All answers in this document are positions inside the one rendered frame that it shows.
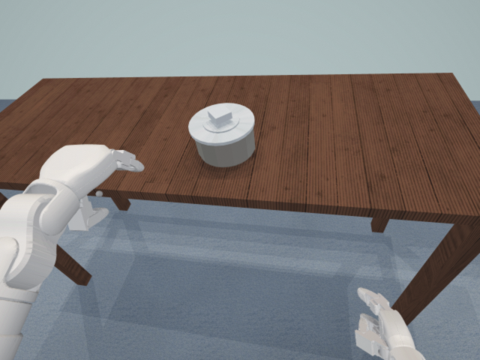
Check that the lid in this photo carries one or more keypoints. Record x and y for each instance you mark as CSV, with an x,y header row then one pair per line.
x,y
205,131

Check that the knob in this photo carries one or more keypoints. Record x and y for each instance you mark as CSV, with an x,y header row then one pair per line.
x,y
219,114

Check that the pot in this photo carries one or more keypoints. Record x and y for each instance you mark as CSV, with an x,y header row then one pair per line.
x,y
228,155

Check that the robot left forearm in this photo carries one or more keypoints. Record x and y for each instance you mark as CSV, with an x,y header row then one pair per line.
x,y
31,224

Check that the robot left hand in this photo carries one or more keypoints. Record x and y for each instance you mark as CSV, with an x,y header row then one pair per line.
x,y
82,168

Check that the table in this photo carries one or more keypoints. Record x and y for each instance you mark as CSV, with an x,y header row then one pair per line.
x,y
403,146

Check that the robot right hand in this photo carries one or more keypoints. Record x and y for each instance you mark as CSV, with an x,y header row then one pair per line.
x,y
379,337

